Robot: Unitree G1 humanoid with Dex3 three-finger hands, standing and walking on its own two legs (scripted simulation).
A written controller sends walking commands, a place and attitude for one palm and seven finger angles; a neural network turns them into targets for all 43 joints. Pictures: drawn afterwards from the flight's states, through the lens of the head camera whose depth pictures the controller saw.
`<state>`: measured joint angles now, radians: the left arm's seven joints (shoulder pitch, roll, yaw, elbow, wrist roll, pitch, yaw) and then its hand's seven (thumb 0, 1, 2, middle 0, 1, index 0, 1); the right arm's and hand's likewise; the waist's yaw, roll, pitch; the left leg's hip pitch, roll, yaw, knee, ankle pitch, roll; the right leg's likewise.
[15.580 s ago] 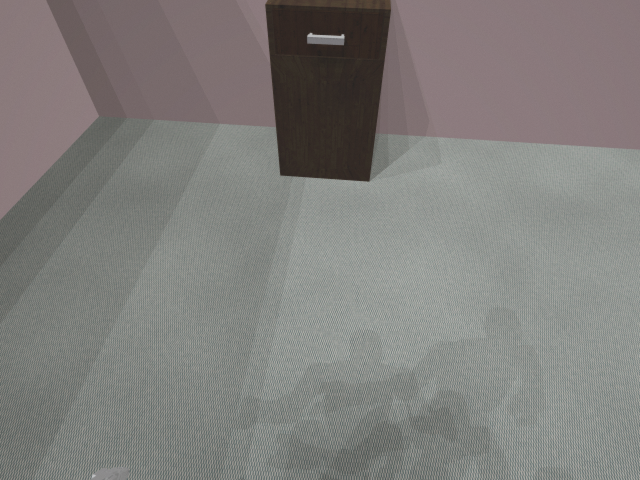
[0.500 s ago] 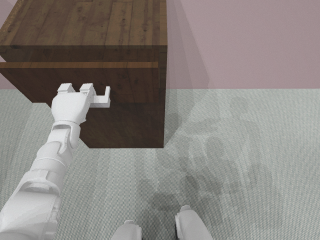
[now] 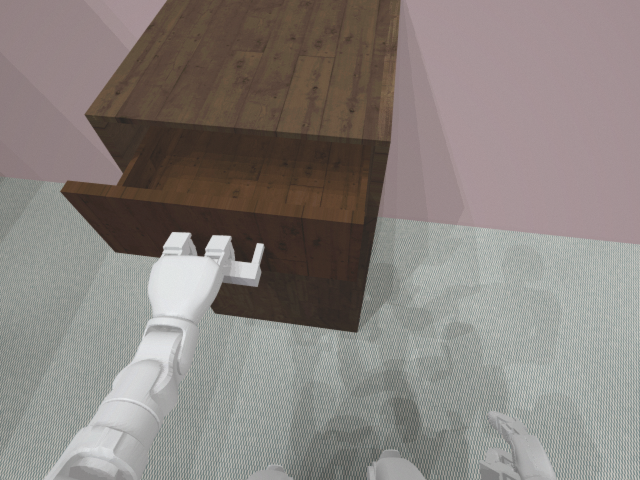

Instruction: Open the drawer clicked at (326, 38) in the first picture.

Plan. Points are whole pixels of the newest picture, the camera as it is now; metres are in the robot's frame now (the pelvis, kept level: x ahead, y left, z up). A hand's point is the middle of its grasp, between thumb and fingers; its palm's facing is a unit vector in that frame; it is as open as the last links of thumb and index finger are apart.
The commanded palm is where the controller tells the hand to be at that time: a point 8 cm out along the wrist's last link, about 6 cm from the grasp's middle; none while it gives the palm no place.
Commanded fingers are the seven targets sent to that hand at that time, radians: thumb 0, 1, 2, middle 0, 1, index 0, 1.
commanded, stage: pull the drawer open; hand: left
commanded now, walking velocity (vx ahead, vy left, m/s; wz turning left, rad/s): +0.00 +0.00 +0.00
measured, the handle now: (214, 257) +0.41 +0.18 -0.02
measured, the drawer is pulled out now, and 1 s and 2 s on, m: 0.14 0.30 0.30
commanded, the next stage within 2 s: open the thumb to release the handle in 1.20 s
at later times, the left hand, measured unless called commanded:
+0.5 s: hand (184, 346) +0.29 +0.20 -0.04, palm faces +0.01 -0.05 -1.00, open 5.8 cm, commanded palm +0.24 +0.21 +0.01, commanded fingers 0.00 0.90 0.90 -0.40 -1.35 -0.40 -1.35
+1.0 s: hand (158, 428) +0.19 +0.20 -0.03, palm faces -0.03 -0.07 -1.00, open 5.9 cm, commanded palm +0.14 +0.22 +0.01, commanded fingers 0.00 0.90 0.90 -0.40 -1.35 -0.40 -1.35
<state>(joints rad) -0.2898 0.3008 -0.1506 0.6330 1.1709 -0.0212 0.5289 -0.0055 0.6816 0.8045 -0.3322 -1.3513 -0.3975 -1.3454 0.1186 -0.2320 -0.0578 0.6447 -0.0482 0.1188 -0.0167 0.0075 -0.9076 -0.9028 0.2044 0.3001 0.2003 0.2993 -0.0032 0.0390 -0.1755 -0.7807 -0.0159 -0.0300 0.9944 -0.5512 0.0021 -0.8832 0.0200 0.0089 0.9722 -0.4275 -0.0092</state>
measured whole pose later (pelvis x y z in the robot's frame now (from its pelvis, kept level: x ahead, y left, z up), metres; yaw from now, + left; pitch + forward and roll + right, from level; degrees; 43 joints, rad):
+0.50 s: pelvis -0.01 -0.01 +0.00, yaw -3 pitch +18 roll +1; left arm 0.07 0.32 -0.03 0.36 1.13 -0.07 0.57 0.01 0.70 0.77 -0.26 -1.30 -0.39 -1.32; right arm 0.22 -0.26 -0.08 0.66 -0.05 0.09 0.00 0.01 -0.91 -0.90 0.20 0.30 0.20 0.30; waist -0.04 0.04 -0.17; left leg -0.77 0.00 0.03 1.00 -0.54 0.00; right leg -0.91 0.04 0.06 1.01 -0.41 -0.01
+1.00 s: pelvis -0.01 -0.01 -0.01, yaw -2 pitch +17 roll +2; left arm 0.47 0.32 -0.03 0.03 1.15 -0.13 0.56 0.03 0.67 0.76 -0.25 -1.28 -0.40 -1.33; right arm 0.07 -0.22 -0.02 0.54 -0.08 0.06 0.03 0.01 -0.91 -0.90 0.20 0.30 0.20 0.30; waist 0.04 0.01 -0.18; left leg -0.76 -0.01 0.02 1.06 -0.60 -0.01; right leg -0.91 0.04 0.06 1.09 -0.48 -0.02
